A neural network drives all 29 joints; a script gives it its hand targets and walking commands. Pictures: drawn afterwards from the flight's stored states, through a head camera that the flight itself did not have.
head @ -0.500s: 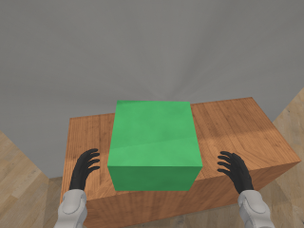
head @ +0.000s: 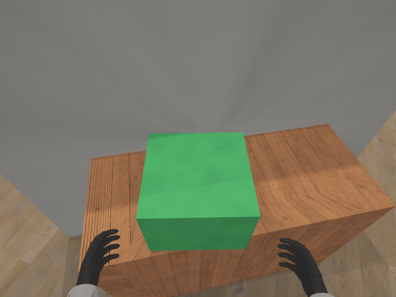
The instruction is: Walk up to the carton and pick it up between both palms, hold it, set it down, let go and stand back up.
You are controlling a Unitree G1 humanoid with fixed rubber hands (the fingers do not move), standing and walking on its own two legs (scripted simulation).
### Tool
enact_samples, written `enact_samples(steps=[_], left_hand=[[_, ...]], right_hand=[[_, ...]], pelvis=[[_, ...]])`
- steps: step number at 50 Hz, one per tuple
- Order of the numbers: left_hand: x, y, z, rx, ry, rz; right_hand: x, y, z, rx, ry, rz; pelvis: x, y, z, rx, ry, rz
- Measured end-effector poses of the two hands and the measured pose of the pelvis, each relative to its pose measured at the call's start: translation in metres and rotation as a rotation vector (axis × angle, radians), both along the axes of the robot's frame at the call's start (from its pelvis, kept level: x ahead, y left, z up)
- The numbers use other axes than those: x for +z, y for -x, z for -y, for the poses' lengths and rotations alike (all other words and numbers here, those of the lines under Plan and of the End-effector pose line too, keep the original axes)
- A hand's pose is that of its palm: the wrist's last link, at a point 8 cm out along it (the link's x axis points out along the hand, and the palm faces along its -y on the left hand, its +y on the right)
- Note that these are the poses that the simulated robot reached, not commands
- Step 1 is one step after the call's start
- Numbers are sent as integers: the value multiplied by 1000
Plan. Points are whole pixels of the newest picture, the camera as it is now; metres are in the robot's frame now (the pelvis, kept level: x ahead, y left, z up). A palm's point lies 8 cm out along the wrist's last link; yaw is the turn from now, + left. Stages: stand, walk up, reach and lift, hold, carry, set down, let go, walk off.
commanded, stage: set down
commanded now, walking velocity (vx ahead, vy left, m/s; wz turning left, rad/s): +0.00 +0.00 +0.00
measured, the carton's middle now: (197, 190) +0.41 +0.00 -0.09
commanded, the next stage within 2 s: let go in 1.40 s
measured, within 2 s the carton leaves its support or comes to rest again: neither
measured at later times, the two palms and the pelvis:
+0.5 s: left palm (83, 288) +0.18 +0.23 -0.07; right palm (306, 284) +0.18 -0.22 -0.07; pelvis +0.02 +0.02 +0.01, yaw -1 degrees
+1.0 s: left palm out of the picture +0.16 +0.24 -0.06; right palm (305, 296) +0.16 -0.20 -0.06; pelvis +0.00 +0.02 +0.01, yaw -1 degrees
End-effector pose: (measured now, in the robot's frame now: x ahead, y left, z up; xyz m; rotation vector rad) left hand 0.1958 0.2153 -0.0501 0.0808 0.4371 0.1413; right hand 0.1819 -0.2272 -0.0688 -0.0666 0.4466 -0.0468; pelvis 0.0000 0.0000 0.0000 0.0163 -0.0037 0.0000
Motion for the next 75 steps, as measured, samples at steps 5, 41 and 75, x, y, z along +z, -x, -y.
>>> enact_samples(steps=[5, 41, 75], left_hand=[[-4, 8, -3, 45, 22, -12], [-27, 37, -23, -41, -35, -371], [-22, 40, -29, -37, -84, -428]], right_hand=[[4, 5, -3, 6, 12, 1], [-5, 24, -25, -20, 93, -264], [-6, 41, -16, -26, 110, -307]], pelvis=[[1, -1, 0, -4, 0, -4], [11, -12, -26, -26, 23, 77], [10, 4, -15, -24, 5, 72]])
